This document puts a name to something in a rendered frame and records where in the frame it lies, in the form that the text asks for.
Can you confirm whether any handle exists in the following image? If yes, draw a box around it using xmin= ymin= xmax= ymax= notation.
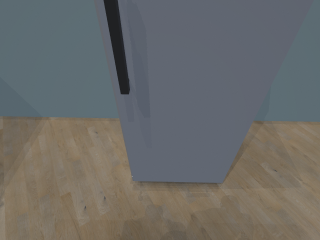
xmin=103 ymin=0 xmax=130 ymax=95

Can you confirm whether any fridge door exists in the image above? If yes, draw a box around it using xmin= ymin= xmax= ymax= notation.
xmin=96 ymin=0 xmax=314 ymax=183

